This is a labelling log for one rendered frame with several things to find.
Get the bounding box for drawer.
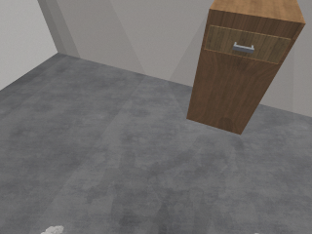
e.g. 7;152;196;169
205;25;291;63

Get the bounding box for handle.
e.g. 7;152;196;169
232;42;254;54

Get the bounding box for cabinet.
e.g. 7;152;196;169
186;0;306;135

